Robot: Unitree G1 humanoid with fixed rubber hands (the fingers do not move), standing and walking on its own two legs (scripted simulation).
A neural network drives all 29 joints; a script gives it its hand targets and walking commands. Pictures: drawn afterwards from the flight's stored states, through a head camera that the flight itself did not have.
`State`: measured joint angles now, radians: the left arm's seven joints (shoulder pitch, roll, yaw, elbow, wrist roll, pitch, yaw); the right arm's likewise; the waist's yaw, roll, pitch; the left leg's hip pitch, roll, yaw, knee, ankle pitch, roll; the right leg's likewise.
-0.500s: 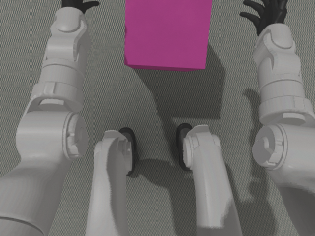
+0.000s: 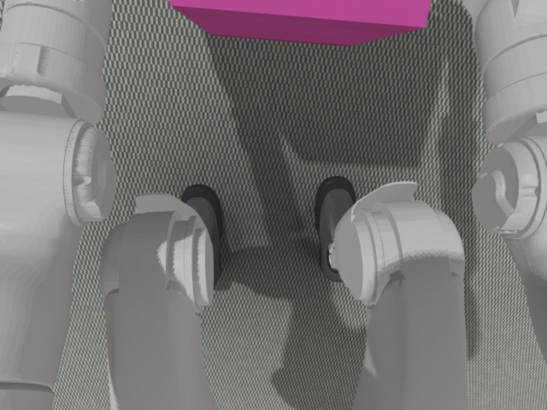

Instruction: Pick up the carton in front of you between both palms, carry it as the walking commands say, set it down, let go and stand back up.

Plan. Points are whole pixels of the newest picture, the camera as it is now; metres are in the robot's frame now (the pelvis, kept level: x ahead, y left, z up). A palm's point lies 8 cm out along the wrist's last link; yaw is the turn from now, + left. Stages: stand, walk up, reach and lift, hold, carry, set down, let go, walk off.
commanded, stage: reach and lift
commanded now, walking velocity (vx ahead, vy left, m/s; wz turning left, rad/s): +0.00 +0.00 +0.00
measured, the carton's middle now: out of the picture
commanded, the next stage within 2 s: none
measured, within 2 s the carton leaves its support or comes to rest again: leaves its support in 0.86 s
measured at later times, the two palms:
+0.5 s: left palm out of the picture +0.59 +0.12 -0.18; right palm out of the picture +0.56 -0.19 -0.18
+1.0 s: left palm out of the picture +0.57 +0.12 -0.10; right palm out of the picture +0.55 -0.18 -0.10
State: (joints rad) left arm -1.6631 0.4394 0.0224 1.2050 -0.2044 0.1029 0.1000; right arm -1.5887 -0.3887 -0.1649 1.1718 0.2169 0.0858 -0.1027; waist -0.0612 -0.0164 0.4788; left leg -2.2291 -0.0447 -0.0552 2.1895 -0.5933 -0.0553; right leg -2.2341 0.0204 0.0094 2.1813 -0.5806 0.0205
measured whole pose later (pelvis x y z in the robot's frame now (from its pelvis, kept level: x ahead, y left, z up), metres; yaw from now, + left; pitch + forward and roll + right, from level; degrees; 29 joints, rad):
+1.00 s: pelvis +0.01 +0.01 +0.01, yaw +0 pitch +37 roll +0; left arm -1.37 0.21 0.23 0.76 -0.03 0.33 0.15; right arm -1.33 -0.19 -0.31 0.71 0.06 0.34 -0.15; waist -0.05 0.00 0.29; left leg -2.17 -0.08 -0.06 2.16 -0.63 -0.07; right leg -2.18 0.07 0.06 2.15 -0.61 0.06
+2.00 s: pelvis +0.04 +0.01 +0.26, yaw +0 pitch +32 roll +0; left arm -0.72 -0.10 0.42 0.61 0.24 0.39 0.03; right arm -0.70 0.09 -0.45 0.57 -0.25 0.41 -0.01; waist -0.02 0.01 -0.23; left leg -1.39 -0.05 -0.07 1.27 -0.45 -0.03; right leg -1.40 0.03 0.07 1.27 -0.44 0.03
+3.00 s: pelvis +0.08 +0.01 +0.40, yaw +0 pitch -4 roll +0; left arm -0.34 -0.17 0.32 0.38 0.31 0.61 -0.02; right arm -0.34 0.17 -0.32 0.37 -0.31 0.62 0.03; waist 0.00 0.00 0.03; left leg -0.17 -0.02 -0.08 0.46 -0.22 -0.01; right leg -0.18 0.01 0.07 0.46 -0.21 0.01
